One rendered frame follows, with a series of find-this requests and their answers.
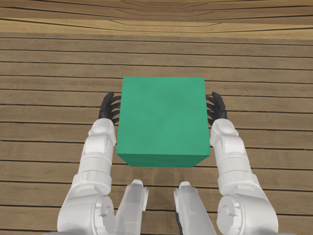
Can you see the robot left thigh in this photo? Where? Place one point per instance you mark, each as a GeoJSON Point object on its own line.
{"type": "Point", "coordinates": [129, 214]}

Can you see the carton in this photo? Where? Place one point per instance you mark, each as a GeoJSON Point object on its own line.
{"type": "Point", "coordinates": [163, 122]}

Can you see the left robot forearm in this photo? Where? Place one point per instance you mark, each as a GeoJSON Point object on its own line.
{"type": "Point", "coordinates": [95, 165]}

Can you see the robot right thigh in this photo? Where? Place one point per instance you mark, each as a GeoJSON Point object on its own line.
{"type": "Point", "coordinates": [194, 215]}

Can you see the robot left hand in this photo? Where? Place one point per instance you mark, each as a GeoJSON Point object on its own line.
{"type": "Point", "coordinates": [106, 107]}

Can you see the left robot upper arm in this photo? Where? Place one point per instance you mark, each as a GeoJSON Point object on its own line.
{"type": "Point", "coordinates": [86, 215]}

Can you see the right robot upper arm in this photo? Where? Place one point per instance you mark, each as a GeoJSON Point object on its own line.
{"type": "Point", "coordinates": [246, 215]}

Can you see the robot thigh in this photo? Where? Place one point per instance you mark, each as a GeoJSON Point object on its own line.
{"type": "Point", "coordinates": [129, 214]}
{"type": "Point", "coordinates": [194, 215]}

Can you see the robot right hand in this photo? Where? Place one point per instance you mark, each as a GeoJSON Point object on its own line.
{"type": "Point", "coordinates": [218, 108]}

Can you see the right robot forearm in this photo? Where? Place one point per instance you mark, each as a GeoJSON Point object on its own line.
{"type": "Point", "coordinates": [235, 175]}

